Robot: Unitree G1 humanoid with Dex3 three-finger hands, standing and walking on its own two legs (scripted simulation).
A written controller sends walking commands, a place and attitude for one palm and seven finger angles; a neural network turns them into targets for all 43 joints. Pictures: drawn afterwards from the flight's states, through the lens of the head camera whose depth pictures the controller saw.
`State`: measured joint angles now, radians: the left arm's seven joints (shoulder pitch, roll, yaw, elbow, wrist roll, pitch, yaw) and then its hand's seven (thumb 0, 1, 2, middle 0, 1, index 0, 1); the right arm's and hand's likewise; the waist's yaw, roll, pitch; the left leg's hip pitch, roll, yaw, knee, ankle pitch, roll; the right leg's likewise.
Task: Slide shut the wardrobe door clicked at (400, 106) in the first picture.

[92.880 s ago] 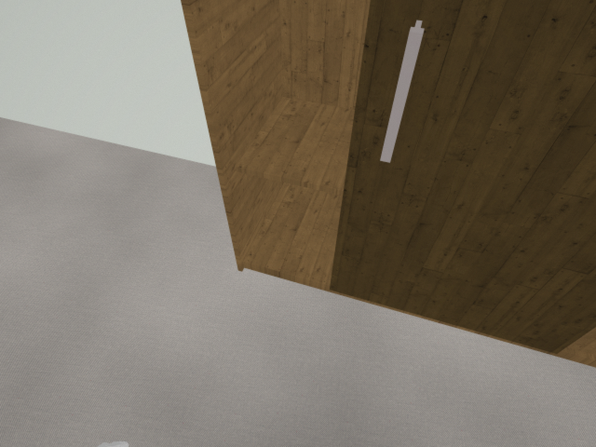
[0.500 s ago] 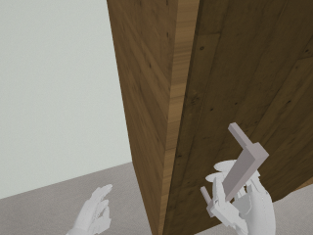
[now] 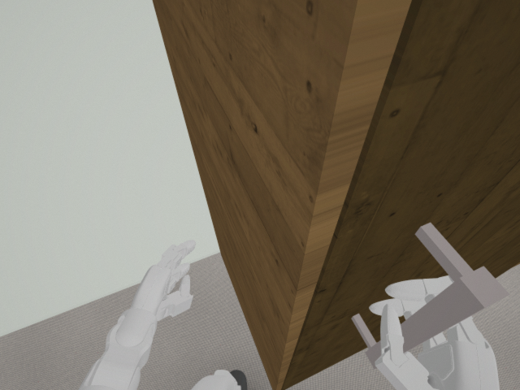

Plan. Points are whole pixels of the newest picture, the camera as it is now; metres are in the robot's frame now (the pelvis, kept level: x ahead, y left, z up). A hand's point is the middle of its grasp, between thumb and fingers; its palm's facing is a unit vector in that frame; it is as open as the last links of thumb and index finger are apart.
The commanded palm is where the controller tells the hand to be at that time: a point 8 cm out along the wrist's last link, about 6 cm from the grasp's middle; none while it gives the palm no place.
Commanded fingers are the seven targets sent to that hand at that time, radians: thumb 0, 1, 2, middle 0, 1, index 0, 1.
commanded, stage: step sideways, sliding the door along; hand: right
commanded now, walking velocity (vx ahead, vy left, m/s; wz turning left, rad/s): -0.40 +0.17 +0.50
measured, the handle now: (398, 312) +0.18 -0.15 +0.12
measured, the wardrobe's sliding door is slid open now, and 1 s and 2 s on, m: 0.00 0.00 0.00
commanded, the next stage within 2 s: none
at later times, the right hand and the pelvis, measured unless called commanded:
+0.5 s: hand (384, 348) +0.15 -0.13 +0.13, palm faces +0.38 +0.93 -0.04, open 6.7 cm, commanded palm +0.09 -0.09 +0.13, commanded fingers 0.00 -0.90 -0.90 0.45 1.40 0.45 1.40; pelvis -0.07 +0.05 +0.01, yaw +13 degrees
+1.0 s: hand (404, 372) +0.13 -0.14 +0.14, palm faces -0.06 +1.00 +0.04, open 5.6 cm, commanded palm +0.09 -0.12 +0.12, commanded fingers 0.00 -0.90 -0.90 0.45 1.40 0.45 1.40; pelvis -0.15 -0.06 +0.04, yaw +24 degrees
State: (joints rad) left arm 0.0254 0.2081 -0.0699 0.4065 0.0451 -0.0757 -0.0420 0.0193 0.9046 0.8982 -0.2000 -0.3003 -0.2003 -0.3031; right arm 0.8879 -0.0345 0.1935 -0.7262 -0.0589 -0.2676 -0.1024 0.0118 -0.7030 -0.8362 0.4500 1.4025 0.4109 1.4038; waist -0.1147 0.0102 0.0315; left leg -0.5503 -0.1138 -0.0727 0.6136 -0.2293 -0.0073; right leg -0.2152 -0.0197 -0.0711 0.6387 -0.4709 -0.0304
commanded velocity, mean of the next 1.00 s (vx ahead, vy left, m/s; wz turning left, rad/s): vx -0.23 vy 0.13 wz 0.17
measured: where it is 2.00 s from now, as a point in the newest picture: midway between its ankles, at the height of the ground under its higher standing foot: outside the picture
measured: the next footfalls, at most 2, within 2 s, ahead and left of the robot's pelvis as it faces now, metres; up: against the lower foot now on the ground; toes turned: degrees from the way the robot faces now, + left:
left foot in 0.32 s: +0.04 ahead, +0.15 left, +0.00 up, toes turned +7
left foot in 1.28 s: -0.24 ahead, -0.02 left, +0.00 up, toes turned +29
